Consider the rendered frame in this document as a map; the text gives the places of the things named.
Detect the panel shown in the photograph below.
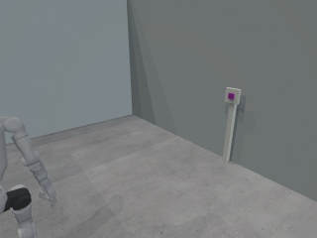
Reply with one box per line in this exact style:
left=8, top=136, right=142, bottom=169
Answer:
left=222, top=87, right=241, bottom=163

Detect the right robot upper arm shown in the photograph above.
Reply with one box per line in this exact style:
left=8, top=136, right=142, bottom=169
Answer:
left=0, top=116, right=39, bottom=167

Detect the right robot forearm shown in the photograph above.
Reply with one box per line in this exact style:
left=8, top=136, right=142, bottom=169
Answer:
left=29, top=150, right=53, bottom=189

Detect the robot right thigh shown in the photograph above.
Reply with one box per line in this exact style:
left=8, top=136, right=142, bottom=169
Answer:
left=6, top=184, right=34, bottom=238

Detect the right robot hand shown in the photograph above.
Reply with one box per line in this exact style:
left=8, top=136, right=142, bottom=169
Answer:
left=39, top=185, right=57, bottom=208

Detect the robot torso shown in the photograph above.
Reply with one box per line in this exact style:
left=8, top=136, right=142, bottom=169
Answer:
left=0, top=122, right=10, bottom=215

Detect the button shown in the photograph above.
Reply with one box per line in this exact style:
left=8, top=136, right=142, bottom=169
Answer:
left=228, top=93, right=235, bottom=99

